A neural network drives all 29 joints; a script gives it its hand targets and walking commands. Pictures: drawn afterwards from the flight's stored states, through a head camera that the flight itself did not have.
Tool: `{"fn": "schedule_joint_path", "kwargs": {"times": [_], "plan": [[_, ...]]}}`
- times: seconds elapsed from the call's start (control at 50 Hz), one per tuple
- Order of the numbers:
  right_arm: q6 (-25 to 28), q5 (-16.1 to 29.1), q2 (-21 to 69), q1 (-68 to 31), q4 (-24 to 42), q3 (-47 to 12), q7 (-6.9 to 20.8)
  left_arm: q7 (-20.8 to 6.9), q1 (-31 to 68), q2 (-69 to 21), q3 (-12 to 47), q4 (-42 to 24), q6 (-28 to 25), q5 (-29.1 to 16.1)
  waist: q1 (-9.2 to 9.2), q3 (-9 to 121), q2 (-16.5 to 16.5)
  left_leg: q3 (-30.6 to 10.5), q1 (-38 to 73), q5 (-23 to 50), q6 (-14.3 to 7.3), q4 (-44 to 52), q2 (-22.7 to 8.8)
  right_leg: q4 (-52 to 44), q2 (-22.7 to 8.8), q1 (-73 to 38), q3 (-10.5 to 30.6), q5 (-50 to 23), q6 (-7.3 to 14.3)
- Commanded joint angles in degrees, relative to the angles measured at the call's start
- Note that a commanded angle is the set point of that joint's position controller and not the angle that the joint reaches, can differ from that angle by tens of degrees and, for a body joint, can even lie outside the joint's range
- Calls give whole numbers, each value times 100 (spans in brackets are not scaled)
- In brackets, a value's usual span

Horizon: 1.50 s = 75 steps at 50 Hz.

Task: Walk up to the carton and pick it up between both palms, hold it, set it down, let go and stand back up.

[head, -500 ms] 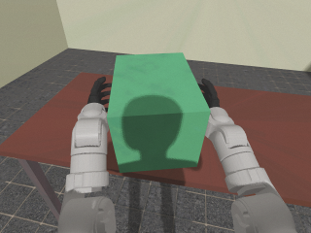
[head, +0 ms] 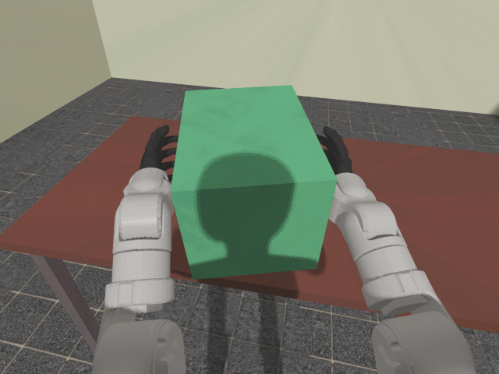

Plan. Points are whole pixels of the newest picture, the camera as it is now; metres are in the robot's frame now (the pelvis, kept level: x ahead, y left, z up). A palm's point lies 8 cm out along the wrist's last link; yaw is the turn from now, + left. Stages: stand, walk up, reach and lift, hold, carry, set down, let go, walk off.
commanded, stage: hold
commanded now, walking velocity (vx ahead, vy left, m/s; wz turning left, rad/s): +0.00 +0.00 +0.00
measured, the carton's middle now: (246, 173) +0.39 +0.00 +0.19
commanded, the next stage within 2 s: none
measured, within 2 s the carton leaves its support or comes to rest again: neither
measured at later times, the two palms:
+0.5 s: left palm (153, 175) +0.37 +0.15 +0.21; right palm (335, 176) +0.36 -0.13 +0.20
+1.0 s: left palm (152, 175) +0.37 +0.15 +0.20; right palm (334, 175) +0.36 -0.13 +0.20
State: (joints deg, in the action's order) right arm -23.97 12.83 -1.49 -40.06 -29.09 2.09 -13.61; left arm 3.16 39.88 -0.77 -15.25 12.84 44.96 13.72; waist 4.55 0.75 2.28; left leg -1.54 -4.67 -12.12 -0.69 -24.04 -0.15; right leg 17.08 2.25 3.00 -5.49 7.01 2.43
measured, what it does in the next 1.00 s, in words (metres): stands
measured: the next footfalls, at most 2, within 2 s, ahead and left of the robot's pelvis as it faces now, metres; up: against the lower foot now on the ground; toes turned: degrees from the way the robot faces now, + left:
none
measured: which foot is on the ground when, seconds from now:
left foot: down 0.00-1.00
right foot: down 0.00-1.00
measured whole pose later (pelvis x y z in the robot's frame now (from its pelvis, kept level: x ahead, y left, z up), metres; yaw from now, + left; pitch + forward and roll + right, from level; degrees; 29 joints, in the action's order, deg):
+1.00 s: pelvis +0.00 +0.00 +0.00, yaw +0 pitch -7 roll -1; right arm -24.2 13.6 -2.0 -39.4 -28.2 1.4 -14.0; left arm 3.6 38.9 -0.9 -14.7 12.5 44.4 13.1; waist 4.3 1.5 1.6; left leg -2.3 -5.1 -12.2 -0.9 -23.9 0.4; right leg 17.2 2.2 3.4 -4.8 7.4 2.2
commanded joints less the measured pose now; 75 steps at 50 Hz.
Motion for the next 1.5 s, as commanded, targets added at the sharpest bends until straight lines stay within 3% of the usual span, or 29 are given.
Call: {"fn": "schedule_joint_path", "kwargs": {"times": [0.0,0.16,0.48,0.88,1.08,1.48], "plan": [[464,627,3712,-5811,2329,-2252,485,-797,4354,-3803,3158,-906,-442,-913,107,2609,-575,-110,388,1494,204,318,162,-76,39,-980,327,-884,-447],[492,609,3704,-5889,2315,-2194,543,-751,4466,-3856,3204,-884,-498,-971,85,2576,-545,-144,325,1366,193,349,115,-105,46,-852,315,-587,-412],[478,701,3689,-5722,2396,-2347,502,-764,4240,-3851,3237,-1043,-474,-954,54,2677,-530,-155,463,1731,227,275,144,-73,77,-995,331,-993,-431],[429,700,3763,-5804,2401,-2338,496,-776,4343,-3870,3255,-969,-501,-1004,46,2624,-508,-182,301,1471,184,336,169,-90,33,-935,359,-802,-428],[423,787,3783,-5748,2455,-2435,480,-763,4265,-3886,3283,-1074,-526,-1021,37,2802,-497,-186,465,1791,225,265,162,-50,67,-1034,359,-1117,-442],[439,737,3778,-5813,2424,-2399,504,-747,4372,-3952,3354,-981,-578,-1075,38,2705,-517,-214,398,1703,235,294,154,-97,60,-912,364,-881,-420]]}}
